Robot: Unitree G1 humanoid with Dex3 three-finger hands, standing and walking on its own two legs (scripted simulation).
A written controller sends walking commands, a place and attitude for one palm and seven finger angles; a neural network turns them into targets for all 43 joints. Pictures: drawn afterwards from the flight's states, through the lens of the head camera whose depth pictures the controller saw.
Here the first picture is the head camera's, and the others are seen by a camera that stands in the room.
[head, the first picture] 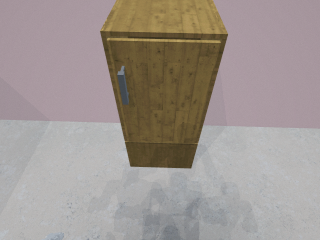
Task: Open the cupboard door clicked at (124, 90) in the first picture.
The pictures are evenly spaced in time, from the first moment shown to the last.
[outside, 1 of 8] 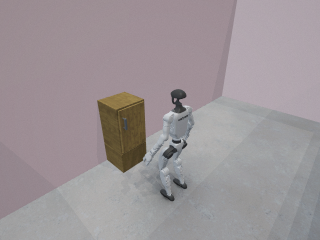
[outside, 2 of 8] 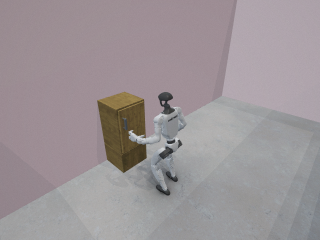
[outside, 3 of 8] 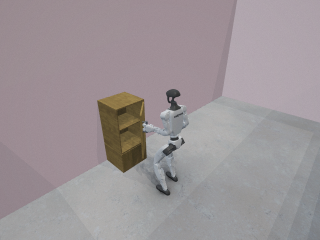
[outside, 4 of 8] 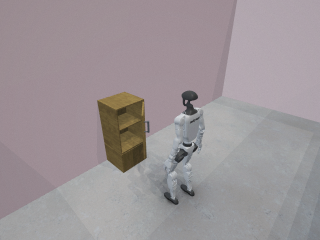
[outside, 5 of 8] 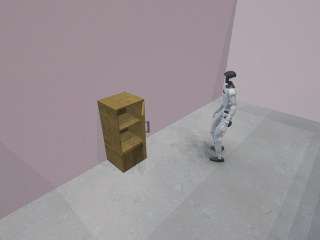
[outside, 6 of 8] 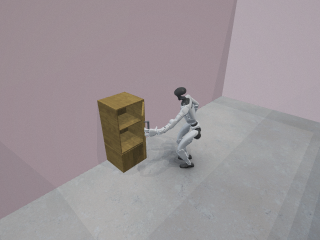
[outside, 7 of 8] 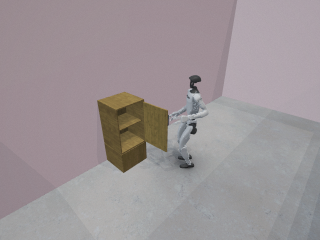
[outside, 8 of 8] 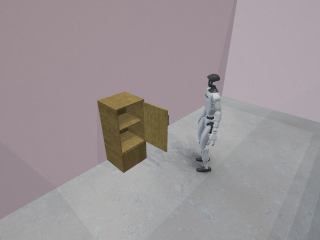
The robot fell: no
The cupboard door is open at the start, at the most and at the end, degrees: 0 93 93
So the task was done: yes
